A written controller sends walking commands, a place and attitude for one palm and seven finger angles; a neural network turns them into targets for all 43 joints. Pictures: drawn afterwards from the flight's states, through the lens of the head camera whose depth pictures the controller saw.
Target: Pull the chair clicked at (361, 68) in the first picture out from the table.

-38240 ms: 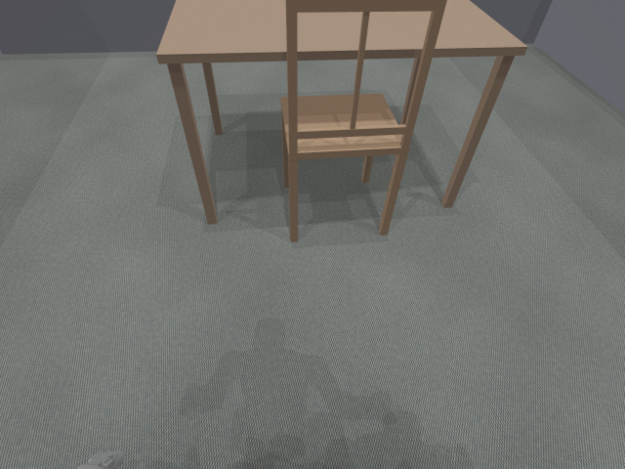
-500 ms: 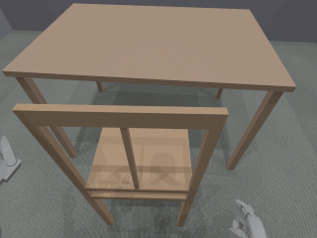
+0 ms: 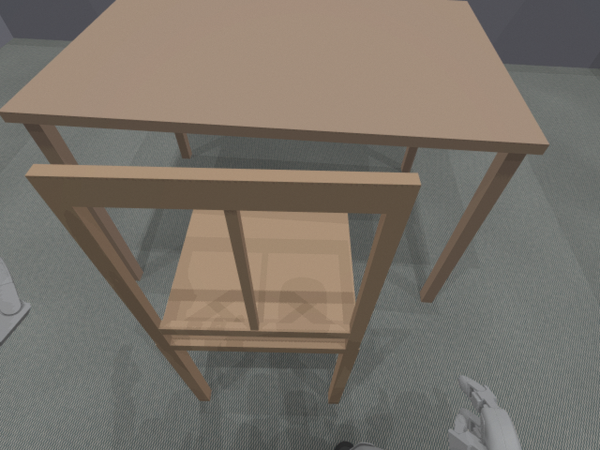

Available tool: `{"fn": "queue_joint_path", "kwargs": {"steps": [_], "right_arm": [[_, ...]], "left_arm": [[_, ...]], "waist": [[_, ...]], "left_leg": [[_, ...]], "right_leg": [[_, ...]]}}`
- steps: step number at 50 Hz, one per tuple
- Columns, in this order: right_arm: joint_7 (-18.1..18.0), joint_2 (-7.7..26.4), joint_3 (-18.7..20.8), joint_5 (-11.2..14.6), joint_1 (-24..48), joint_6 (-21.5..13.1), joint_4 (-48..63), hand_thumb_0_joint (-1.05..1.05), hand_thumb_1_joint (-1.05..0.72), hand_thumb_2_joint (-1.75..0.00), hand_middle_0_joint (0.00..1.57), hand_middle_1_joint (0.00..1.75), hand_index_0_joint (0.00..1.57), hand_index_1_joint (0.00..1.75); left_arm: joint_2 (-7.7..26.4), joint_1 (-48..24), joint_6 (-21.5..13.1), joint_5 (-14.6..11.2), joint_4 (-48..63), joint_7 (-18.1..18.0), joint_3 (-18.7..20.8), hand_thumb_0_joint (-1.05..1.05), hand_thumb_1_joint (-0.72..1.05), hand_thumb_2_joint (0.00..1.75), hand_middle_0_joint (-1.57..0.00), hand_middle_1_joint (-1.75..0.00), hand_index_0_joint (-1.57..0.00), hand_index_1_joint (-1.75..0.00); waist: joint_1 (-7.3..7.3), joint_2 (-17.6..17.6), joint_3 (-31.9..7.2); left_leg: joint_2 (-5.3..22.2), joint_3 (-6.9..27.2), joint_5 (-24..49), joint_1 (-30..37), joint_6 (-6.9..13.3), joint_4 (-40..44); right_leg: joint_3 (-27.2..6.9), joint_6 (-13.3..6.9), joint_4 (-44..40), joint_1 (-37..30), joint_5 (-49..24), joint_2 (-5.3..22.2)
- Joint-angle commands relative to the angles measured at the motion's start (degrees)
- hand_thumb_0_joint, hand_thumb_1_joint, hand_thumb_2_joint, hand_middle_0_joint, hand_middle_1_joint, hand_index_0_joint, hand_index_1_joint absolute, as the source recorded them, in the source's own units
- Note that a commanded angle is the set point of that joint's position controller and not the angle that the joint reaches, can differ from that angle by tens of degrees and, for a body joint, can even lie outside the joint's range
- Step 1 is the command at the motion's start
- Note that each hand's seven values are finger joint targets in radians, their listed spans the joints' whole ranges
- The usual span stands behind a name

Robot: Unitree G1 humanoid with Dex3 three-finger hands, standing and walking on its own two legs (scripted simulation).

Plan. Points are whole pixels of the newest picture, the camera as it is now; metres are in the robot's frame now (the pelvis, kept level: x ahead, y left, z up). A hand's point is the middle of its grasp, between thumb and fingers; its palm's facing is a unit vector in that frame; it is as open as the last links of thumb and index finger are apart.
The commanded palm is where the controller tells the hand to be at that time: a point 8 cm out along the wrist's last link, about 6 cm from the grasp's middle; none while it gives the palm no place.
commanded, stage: step back with the hand held close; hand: left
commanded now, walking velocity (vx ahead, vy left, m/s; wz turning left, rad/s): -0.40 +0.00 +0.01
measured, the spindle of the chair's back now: (245, 280) +0.36 +0.11 -0.03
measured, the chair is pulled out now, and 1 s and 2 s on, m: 0.25 0.25 0.25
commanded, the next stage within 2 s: stop stepping back and stand still in 1.54 s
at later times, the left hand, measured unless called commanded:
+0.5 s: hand (14, 317) +0.20 +0.27 +0.17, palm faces +0.45 -0.71 -0.54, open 7.4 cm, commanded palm +0.13 +0.30 +0.19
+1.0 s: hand (0, 309) +0.20 +0.28 +0.18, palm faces +0.50 -0.71 -0.49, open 7.5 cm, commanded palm +0.14 +0.30 +0.19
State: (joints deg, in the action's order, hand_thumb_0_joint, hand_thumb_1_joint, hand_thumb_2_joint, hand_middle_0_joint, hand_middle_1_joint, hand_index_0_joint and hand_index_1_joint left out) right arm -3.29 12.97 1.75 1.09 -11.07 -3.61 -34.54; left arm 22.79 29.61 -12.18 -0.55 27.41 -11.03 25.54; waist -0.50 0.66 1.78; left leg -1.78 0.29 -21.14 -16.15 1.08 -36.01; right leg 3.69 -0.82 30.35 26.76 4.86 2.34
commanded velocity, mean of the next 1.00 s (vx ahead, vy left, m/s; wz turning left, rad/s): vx -0.40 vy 0.00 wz -0.02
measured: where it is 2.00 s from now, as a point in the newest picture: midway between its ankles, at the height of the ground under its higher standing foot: outside the picture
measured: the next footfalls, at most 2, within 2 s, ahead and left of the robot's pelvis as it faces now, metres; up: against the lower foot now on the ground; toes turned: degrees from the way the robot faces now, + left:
right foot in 1.00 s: +0.00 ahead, -0.14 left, +0.00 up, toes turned -2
left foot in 1.78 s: -0.15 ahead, +0.07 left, +0.00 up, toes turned +3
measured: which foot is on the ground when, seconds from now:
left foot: down 0.00-1.00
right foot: down 0.00-0.88, up 0.90-0.98, down 1.00-1.00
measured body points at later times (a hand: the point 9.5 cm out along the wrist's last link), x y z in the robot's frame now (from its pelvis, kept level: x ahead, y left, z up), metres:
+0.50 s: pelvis -0.01 +0.00 +0.00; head +0.03 +0.02 +0.44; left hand +0.17 +0.31 +0.20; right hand +0.15 -0.25 -0.09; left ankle -0.02 +0.11 -0.72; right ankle +0.12 -0.11 -0.72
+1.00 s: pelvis +0.01 +0.00 +0.00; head +0.05 +0.02 +0.45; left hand +0.17 +0.31 +0.21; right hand +0.17 -0.23 -0.09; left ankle -0.02 +0.11 -0.72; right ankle -0.03 -0.14 -0.72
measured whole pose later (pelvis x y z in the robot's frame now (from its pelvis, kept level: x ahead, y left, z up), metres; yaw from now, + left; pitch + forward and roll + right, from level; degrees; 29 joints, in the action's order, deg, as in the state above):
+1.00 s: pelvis +0.01 +0.00 +0.00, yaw +1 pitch +5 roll -1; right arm -3.0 8.9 2.1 -0.8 -11.8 -8.1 -37.8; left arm 24.2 32.5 -17.1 -1.2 32.4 -10.0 30.0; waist -1.5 2.3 -0.1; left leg 1.4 0.8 -21.4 -20.8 0.1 -37.3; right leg 1.4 -0.2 38.7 20.1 19.6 0.4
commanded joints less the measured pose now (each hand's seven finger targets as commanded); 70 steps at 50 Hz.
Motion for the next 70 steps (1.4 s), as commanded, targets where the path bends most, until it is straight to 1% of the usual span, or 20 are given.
{"fn": "queue_joint_path", "kwargs": {"steps": [1,8,13,17,23,30,34,38,42,44,49,51,54,56,58,60,63,65,66,70], "right_arm": [[-0.3,7.4,2.7,-0.1,4.1,-3.4,9.8,0.0,-0.9,-0.9,0.2,0.3,0.2,0.3],[-0.4,6.5,3.2,-0.1,3.0,-4.8,8.8,0.0,-0.9,-0.9,0.2,0.3,0.2,0.3],[0.1,6.4,3.6,-0.6,2.0,-3.6,7.1,0.0,-0.9,-0.9,0.2,0.3,0.2,0.3],[0.4,6.6,3.4,-0.6,2.2,-2.6,7.5,0.0,-0.9,-0.9,0.2,0.3,0.2,0.3],[-0.5,6.9,3.1,-0.1,4.6,-4.1,8.8,0.0,-0.9,-0.9,0.2,0.3,0.2,0.3],[-0.9,6.7,3.8,-0.8,1.4,-5.9,7.4,0.0,-0.9,-0.9,0.2,0.3,0.2,0.3],[0.1,6.0,4.1,-1.2,0.1,-4.4,6.0,0.0,-0.9,-0.9,0.2,0.3,0.2,0.3],[0.5,6.3,4.0,-0.9,3.0,-2.7,6.5,0.0,-0.9,-0.9,0.2,0.3,0.2,0.3],[-0.4,5.8,3.4,-0.7,5.2,-4.2,8.4,0.0,-0.9,-0.9,0.2,0.3,0.2,0.3],[-0.8,4.9,3.4,-1.2,4.8,-5.6,7.6,0.0,-0.9,-0.9,0.2,0.3,0.2,0.3],[0.1,4.9,3.8,-2.2,1.9,-8.2,2.4,0.0,-0.9,-0.9,0.2,0.3,0.2,0.3],[0.9,5.7,3.4,-2.7,2.2,-8.1,1.4,0.0,-0.9,-0.9,0.2,0.3,0.2,0.3],[0.7,5.4,3.6,-1.2,2.2,-6.5,3.4,0.0,-0.9,-0.9,0.2,0.3,0.2,0.3],[0.0,4.7,3.9,-0.3,5.1,-5.9,6.7,0.0,-0.9,-0.9,0.2,0.3,0.2,0.3],[-0.8,2.9,2.4,-0.2,7.1,-4.0,7.7,0.0,-0.9,-0.9,0.2,0.3,0.2,0.3],[-1.2,2.1,0.7,-0.4,7.6,-1.8,8.0,0.0,-0.9,-0.9,0.2,0.3,0.2,0.3],[-2.1,2.8,2.1,0.1,7.7,-1.7,7.5,0.0,-0.9,-0.9,0.2,0.3,0.2,0.3],[-1.5,4.2,4.0,0.0,5.7,-4.0,7.1,0.0,-0.9,-0.9,0.2,0.3,0.2,0.3],[-0.6,4.6,4.6,-0.6,2.8,-5.3,5.7,0.0,-0.9,-0.9,0.2,0.3,0.2,0.3],[-0.5,4.6,4.5,-1.7,4.7,-7.4,3.5,0.0,-0.9,-0.9,0.2,0.3,0.2,0.3]], "left_arm": [[12.2,-2.1,-4.6,0.8,16.4,-1.0,8.6,0.0,0.9,0.9,-0.2,-0.3,-0.2,-0.3],[12.7,-1.9,-5.9,0.2,16.1,-0.7,10.8,0.0,0.9,0.9,-0.2,-0.3,-0.2,-0.3],[12.3,-1.1,-5.7,0.0,10.9,-1.0,10.4,0.0,0.9,0.9,-0.2,-0.3,-0.2,-0.3],[12.3,0.5,-5.6,0.0,11.7,-1.3,9.9,0.0,0.9,0.9,-0.2,-0.3,-0.2,-0.3],[12.8,0.2,-6.7,1.1,16.5,-1.1,11.3,0.0,0.9,0.9,-0.2,-0.3,-0.2,-0.3],[12.2,-3.4,-7.7,0.4,17.3,-0.3,10.6,0.0,0.9,0.9,-0.2,-0.3,-0.2,-0.3],[11.7,-2.3,-7.3,0.1,13.5,-0.5,9.6,0.0,0.9,0.9,-0.2,-0.3,-0.2,-0.3],[13.5,3.0,-7.0,0.1,11.9,-1.1,12.0,0.0,0.9,0.9,-0.2,-0.3,-0.2,-0.3],[12.3,2.6,-8.3,0.8,16.6,-0.2,12.6,0.0,0.9,0.9,-0.2,-0.3,-0.2,-0.3],[11.8,0.0,-7.7,-0.3,18.4,-0.2,11.7,0.0,0.9,0.9,-0.2,-0.3,-0.2,-0.3],[8.1,-1.8,-9.1,-0.8,16.9,0.9,5.9,0.0,0.9,0.9,-0.2,-0.3,-0.2,-0.3],[9.0,-3.7,-9.5,-0.2,16.8,1.2,5.5,0.0,0.9,0.9,-0.2,-0.3,-0.2,-0.3],[11.3,-3.3,-8.9,-0.4,17.7,1.0,6.4,0.0,0.9,0.9,-0.2,-0.3,-0.2,-0.3],[13.5,2.9,-8.8,-1.5,15.0,1.0,10.9,0.0,0.9,0.9,-0.2,-0.3,-0.2,-0.3],[16.3,9.0,-7.5,-1.5,13.0,0.3,15.7,0.0,0.9,0.9,-0.2,-0.3,-0.2,-0.3],[15.2,11.3,-7.2,-1.4,15.0,-0.1,15.3,0.0,0.9,0.9,-0.2,-0.3,-0.2,-0.3],[15.8,11.1,-7.6,-2.3,19.0,0.0,14.5,0.0,0.9,0.9,-0.2,-0.3,-0.2,-0.3],[14.5,11.8,-8.6,-2.8,21.5,1.2,12.4,0.0,0.9,0.9,-0.2,-0.3,-0.2,-0.3],[12.4,11.9,-9.5,-2.7,20.8,2.2,10.9,0.0,0.9,0.9,-0.2,-0.3,-0.2,-0.3],[13.8,5.3,-8.0,-2.3,17.6,1.2,12.7,0.0,0.9,0.9,-0.2,-0.3,-0.2,-0.3]], "waist": [[0.02,-5.3,-6.2],[0.6,-4.0,-7.2],[1.04,3.1,-6.4],[1.05,3.4,-8.0],[0.75,-9.7,-6.7],[1.2,-3.9,-7.3],[1.56,4.6,-8.5],[0.98,2.6,-9.9],[1.15,-13.4,-8.2],[1.2,-13.5,-6.8],[1.3,-12.4,-5.4],[0.97,-13.5,-8.2],[1.29,2.5,-18.0],[-0.34,10.3,-17.6],[-1.37,3.9,-17.3],[0.39,5.6,-17.5],[1.51,2.2,-17.0],[0.86,-11.7,-17.7],[1.5,-11.2,-16.4],[1.06,-16.2,-8.1]], "left_leg": [[9.7,8.6,-8.5,-25.5,4.9,14.8],[8.2,6.9,-7.7,-27.2,3.8,10.2],[4.4,4.5,-10.3,-16.8,2.0,4.4],[4.9,5.6,-10.2,-14.6,2.7,7.3],[12.1,9.6,-9.7,-32.1,6.0,16.7],[7.5,6.4,-3.4,-24.7,3.0,6.6],[2.8,3.5,-8.9,-12.9,0.9,-0.7],[5.1,5.8,-6.8,-11.1,2.3,7.0],[16.8,11.6,2.1,-26.2,6.8,17.1],[19.1,11.8,14.9,-21.6,7.3,15.8],[17.8,8.1,55.1,9.3,3.8,4.5],[16.3,7.8,59.5,13.6,1.9,0.2],[7.8,-1.7,40.7,2.2,-1.6,-10.9],[2.5,0.5,-7.5,-11.1,-2.3,-16.5],[4.1,3.0,-11.4,-15.1,-1.5,-13.7],[3.3,-1.4,-5.0,-14.1,-2.1,-2.6],[6.0,-3.2,31.1,2.1,-1.0,12.3],[22.7,10.6,71.7,17.0,6.7,11.4],[24.0,8.5,66.9,16.8,8.0,12.5],[22.6,4.1,59.4,9.4,6.8,10.1]], "right_leg": [[-8.7,0.6,4.3,-26.6,3.5,3.8],[-11.2,-0.7,7.3,-27.5,-8.1,5.1],[-16.6,-3.0,-7.3,-16.0,6.5,9.8],[-13.0,-1.8,-9.4,-15.5,14.9,8.5],[-6.2,1.3,10.4,-30.8,-2.5,1.1],[-12.4,-1.5,8.3,-24.6,-16.2,5.4],[-19.1,-4.6,-8.1,-14.3,-0.8,11.8],[-13.7,-2.9,-8.9,-14.5,10.4,8.8],[-3.8,1.7,16.3,-25.0,-1.0,-1.3],[-5.4,1.6,21.3,-18.4,10.7,-1.4],[-2.6,-0.1,0.5,-3.3,12.6,0.6],[-1.9,-0.5,-9.1,-7.0,1.0,0.1],[-7.9,-4.7,-3.9,-25.7,-46.3,9.4],[-15.1,-9.8,-3.8,-28.8,-58.0,19.8],[-15.1,-9.0,-4.2,-28.7,-51.0,20.6],[-8.5,-6.1,-1.0,-32.3,-53.0,15.1],[-2.1,-0.2,6.7,-22.7,-40.9,8.7],[-3.0,2.9,18.4,-2.3,16.3,0.8],[-5.5,1.7,25.0,-1.8,27.5,-1.0],[-5.0,1.0,16.3,-2.2,22.8,1.8]]}}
